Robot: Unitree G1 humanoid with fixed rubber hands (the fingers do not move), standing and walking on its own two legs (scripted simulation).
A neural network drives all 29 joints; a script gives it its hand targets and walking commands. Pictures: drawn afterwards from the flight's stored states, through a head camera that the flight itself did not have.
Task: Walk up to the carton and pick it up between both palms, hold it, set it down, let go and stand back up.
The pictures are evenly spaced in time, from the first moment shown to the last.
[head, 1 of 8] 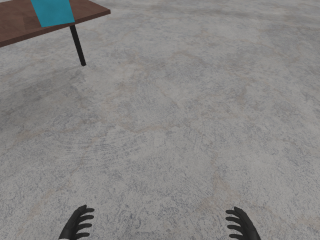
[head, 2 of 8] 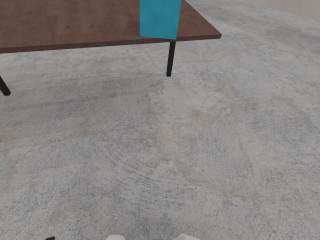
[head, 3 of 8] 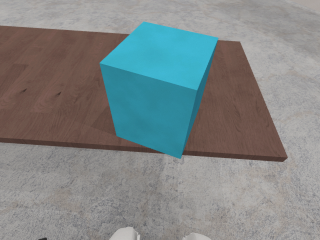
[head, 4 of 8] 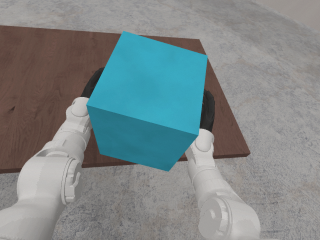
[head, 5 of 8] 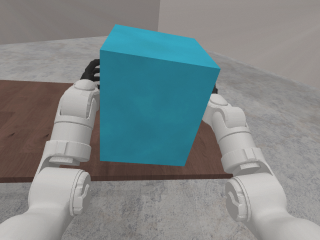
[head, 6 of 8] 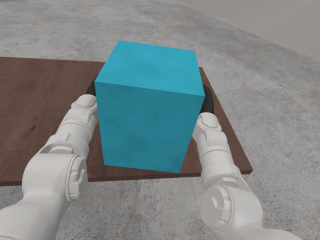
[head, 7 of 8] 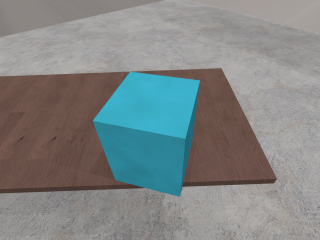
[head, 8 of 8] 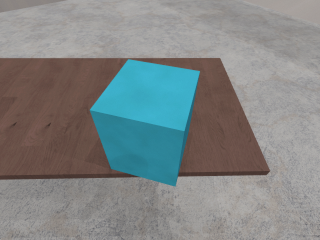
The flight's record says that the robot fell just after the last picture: no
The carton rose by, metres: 0.18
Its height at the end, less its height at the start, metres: +0.00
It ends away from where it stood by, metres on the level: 0.02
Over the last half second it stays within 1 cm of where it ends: yes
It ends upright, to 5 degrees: yes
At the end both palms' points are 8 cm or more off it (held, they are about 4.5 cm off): yes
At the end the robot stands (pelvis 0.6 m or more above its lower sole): yes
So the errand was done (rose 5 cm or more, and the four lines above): yes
